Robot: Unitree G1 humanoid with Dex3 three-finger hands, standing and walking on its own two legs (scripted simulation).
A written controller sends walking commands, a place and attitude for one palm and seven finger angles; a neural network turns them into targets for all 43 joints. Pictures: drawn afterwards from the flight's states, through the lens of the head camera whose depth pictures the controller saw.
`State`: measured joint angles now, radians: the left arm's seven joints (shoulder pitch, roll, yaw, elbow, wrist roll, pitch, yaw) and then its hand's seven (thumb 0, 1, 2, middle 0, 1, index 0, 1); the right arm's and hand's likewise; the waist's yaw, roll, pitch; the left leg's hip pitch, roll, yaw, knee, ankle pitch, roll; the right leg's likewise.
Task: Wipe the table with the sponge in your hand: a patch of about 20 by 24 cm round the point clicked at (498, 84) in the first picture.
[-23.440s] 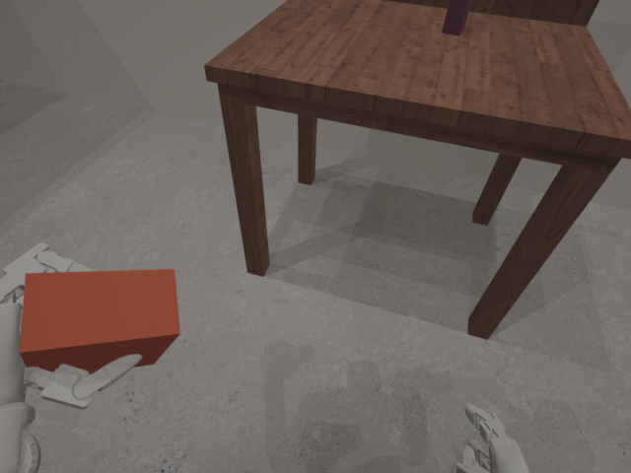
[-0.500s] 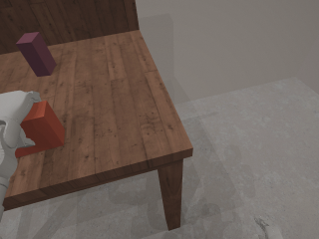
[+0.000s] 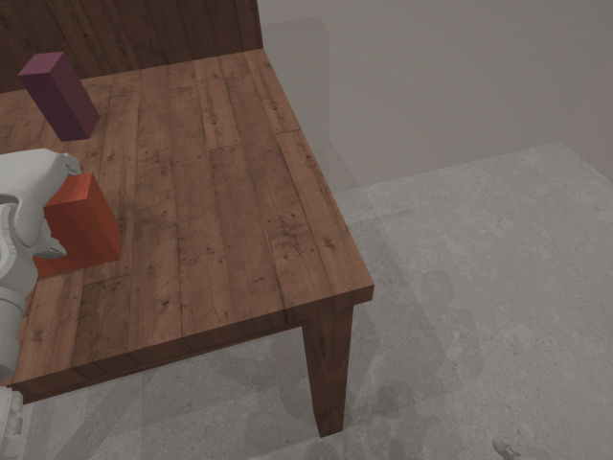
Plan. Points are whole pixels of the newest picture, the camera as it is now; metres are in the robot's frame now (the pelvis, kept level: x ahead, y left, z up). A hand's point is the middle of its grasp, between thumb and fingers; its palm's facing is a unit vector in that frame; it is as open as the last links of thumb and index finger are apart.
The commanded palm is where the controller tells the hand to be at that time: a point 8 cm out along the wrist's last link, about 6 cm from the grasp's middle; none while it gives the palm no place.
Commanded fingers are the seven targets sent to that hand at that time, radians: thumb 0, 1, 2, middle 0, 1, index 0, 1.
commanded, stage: wipe forward along the first lane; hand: left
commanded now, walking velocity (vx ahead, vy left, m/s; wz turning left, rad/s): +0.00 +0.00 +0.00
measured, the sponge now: (56, 238) +0.35 +0.38 +0.11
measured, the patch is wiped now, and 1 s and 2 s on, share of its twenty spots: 0.45 0.50 0.65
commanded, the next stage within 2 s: slide across to the middle lane in 0.54 s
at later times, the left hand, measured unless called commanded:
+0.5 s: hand (52, 185) +0.40 +0.39 +0.15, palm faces -0.17 +0.03 -0.98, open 9.8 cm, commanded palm +0.41 +0.39 +0.18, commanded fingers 0.00 0.10 1.30 -1.20 -1.60 -1.20 -1.60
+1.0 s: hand (66, 165) +0.44 +0.38 +0.16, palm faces -0.12 +0.07 -0.99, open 9.9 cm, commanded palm +0.42 +0.37 +0.21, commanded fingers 0.00 0.10 1.30 -1.20 -1.60 -1.20 -1.60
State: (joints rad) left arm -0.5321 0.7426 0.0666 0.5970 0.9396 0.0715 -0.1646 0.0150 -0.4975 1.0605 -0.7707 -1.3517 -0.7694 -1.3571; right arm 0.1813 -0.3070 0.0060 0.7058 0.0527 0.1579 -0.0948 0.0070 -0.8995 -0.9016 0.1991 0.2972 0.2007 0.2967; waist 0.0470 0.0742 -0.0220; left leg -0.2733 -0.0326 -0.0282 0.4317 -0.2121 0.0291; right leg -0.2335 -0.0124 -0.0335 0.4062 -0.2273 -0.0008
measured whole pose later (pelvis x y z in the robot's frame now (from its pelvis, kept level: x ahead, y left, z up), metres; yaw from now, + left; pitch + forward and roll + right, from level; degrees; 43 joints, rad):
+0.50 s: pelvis +0.00 -0.01 -0.01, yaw -1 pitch +8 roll -1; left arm -0.81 0.89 0.11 1.02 1.04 -0.11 -0.14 0.02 -0.51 1.07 -0.78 -1.34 -0.78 -1.36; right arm 0.29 -0.33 -0.02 0.74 0.06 0.16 -0.10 0.01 -0.90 -0.90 0.20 0.30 0.20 0.30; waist -0.02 0.05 -0.05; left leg -0.42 0.00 -0.02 0.51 -0.24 0.01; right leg -0.38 0.02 -0.02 0.47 -0.24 -0.01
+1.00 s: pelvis +0.02 +0.01 +0.00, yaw -1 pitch +9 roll -1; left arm -0.82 0.84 0.04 0.93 1.01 -0.10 -0.10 0.01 -0.50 1.07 -0.77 -1.36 -0.77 -1.38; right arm 0.30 -0.29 -0.03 0.73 0.07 0.18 -0.08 0.00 -0.90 -0.90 0.20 0.30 0.20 0.30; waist 0.00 0.05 -0.06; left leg -0.39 -0.03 -0.01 0.49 -0.26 0.04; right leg -0.34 -0.01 -0.02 0.43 -0.25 0.01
